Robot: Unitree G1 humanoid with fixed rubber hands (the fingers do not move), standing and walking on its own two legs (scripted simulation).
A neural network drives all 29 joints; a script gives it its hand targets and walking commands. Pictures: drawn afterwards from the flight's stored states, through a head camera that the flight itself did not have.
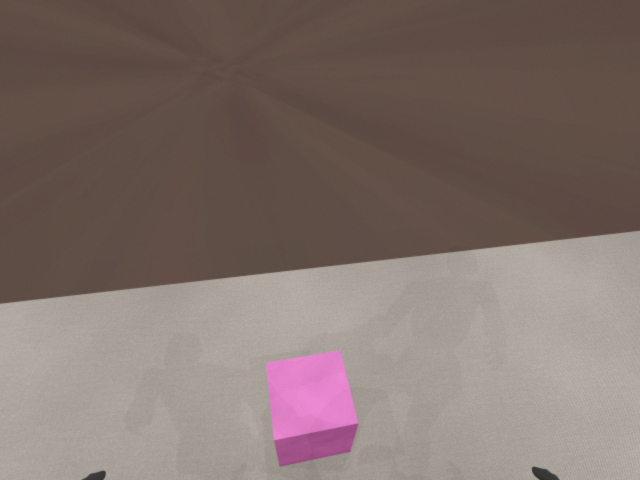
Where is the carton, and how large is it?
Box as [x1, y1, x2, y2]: [266, 350, 357, 466]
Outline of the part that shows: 339,350 266,363 273,434 280,466 346,452 350,450 357,426 357,419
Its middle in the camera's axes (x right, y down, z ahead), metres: -0.03 +0.47 +1.10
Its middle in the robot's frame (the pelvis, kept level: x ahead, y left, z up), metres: +0.45 +0.02 -0.66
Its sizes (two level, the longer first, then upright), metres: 0.210 0.200 0.250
